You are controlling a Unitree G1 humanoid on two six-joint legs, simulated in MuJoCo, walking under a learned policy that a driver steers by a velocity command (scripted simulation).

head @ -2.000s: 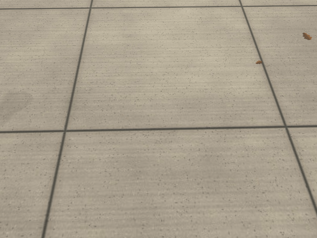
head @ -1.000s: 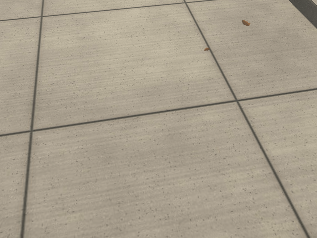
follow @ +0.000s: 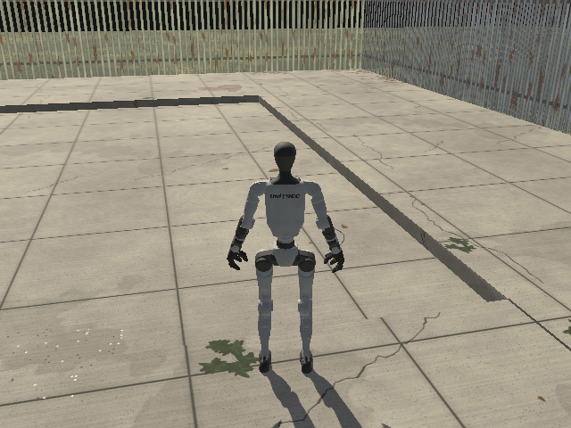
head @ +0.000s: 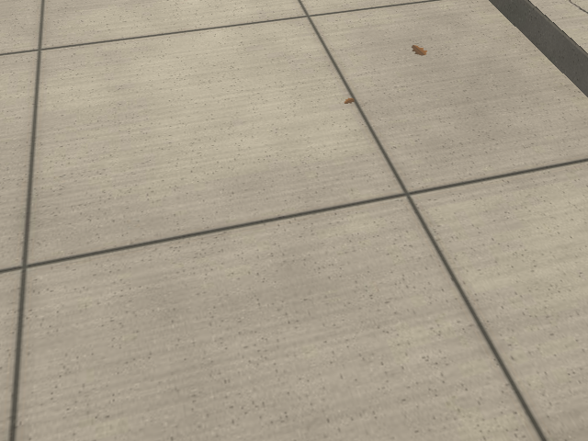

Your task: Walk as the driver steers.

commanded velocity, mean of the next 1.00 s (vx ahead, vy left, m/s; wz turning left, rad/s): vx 0.05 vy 0.00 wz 0.00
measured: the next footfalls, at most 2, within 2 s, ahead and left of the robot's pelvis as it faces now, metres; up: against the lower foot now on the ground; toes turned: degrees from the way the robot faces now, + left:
left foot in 0.28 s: +0.17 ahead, +0.11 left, +0.00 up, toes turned +2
right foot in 0.52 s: +0.08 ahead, -0.14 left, +0.00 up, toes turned -3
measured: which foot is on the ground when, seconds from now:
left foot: down 0.00-0.06, up 0.08-0.26, down 0.28-1.00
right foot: down 0.00-0.32, up 0.34-0.50, down 0.52-1.00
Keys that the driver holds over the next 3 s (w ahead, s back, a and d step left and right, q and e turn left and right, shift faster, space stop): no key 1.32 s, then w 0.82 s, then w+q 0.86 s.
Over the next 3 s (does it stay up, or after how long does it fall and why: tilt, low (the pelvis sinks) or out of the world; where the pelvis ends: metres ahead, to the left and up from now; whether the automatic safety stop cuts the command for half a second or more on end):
stays up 0.91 0.03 -0.15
